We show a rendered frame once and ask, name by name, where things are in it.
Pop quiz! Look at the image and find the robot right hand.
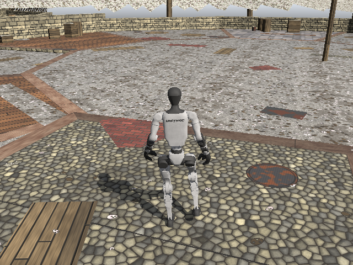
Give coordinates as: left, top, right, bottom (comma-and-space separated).
198, 153, 211, 165

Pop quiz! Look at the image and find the robot left forearm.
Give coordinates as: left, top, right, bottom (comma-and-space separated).
145, 133, 154, 153

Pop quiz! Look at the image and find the robot left foot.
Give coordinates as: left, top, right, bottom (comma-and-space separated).
167, 213, 175, 227

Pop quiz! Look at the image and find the robot left hand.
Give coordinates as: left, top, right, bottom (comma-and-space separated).
144, 150, 157, 161

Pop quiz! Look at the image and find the robot right upper arm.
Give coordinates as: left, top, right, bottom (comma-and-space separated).
186, 111, 202, 142

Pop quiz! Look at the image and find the robot right forearm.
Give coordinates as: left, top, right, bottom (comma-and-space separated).
197, 133, 209, 155

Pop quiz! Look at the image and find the robot left upper arm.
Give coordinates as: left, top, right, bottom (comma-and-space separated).
149, 112, 164, 142

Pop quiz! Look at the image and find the robot right shin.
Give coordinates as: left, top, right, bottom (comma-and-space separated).
190, 172, 199, 210

